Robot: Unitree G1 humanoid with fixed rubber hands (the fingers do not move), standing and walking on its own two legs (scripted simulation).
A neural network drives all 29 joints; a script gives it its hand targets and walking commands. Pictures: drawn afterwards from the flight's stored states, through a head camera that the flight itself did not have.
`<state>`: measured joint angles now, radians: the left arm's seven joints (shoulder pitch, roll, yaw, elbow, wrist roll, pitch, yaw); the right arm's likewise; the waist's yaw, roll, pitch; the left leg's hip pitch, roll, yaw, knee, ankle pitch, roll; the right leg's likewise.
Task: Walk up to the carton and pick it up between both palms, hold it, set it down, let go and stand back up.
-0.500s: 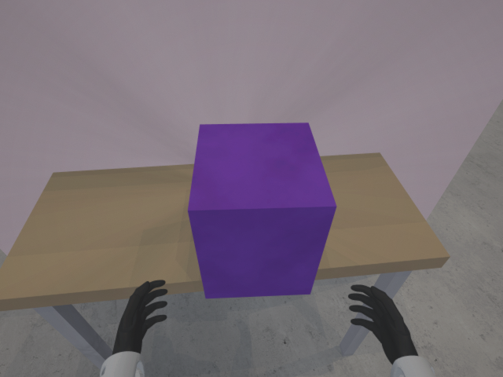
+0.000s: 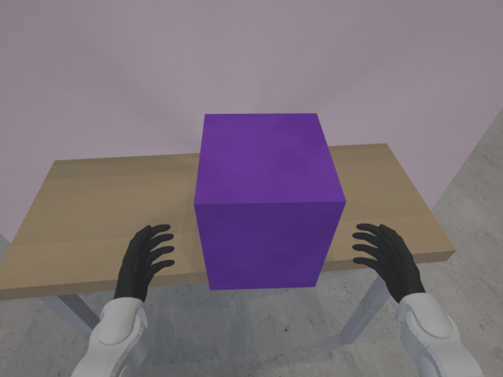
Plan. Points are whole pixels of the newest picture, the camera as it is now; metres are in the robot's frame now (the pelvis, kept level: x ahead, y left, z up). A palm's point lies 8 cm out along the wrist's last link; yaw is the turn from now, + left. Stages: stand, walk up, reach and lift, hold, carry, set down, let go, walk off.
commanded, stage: reach and lift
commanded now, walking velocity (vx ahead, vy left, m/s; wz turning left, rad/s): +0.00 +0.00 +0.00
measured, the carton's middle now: (262, 203) +0.41 -0.01 +0.05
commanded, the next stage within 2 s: none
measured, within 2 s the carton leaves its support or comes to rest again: neither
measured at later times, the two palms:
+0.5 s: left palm (135, 241) +0.28 +0.17 +0.12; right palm (408, 230) +0.30 -0.21 +0.13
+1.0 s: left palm (137, 157) +0.35 +0.16 +0.21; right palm (420, 140) +0.37 -0.21 +0.23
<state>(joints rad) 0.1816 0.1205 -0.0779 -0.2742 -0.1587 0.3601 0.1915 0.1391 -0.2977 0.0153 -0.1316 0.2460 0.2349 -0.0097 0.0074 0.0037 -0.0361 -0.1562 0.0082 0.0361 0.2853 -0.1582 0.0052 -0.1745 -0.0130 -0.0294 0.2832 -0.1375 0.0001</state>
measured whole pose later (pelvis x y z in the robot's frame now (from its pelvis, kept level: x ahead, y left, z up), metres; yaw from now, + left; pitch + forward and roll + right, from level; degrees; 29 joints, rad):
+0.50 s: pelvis +0.00 +0.00 +0.00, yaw +0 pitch +0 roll +0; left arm -0.09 0.16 -0.01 -0.27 -0.19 0.61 0.18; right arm -0.15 -0.34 -0.04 -0.12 0.26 0.50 -0.02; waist 0.00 0.00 -0.01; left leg -0.10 0.01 0.03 0.22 -0.12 0.00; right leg -0.12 -0.01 -0.04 0.22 -0.11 0.00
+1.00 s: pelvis -0.03 -0.01 +0.00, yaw +0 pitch +1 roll +0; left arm -0.74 0.13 0.13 0.28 -0.12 0.73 0.20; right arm -0.82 -0.37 -0.10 0.50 0.21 0.58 0.02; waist 0.03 0.00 -0.09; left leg -0.18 0.02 0.04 0.26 -0.10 -0.01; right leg -0.21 -0.01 -0.03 0.26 -0.08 0.00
